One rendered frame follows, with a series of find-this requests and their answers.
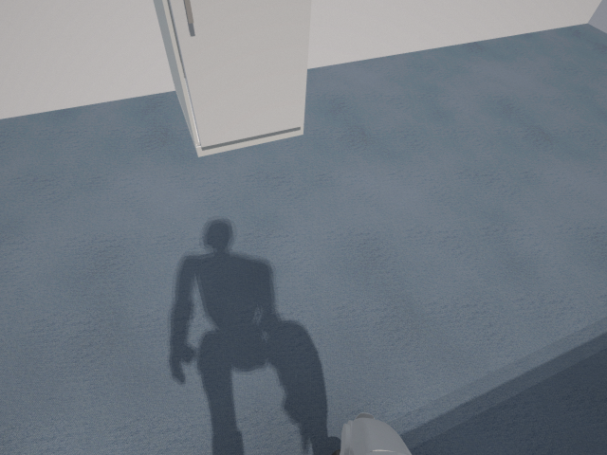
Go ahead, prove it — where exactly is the fridge door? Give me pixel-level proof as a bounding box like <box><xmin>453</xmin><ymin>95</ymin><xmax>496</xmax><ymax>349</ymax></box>
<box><xmin>169</xmin><ymin>0</ymin><xmax>311</xmax><ymax>147</ymax></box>

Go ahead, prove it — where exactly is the right robot thigh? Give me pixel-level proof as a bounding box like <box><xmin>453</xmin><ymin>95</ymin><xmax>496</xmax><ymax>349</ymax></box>
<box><xmin>340</xmin><ymin>418</ymin><xmax>412</xmax><ymax>455</ymax></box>

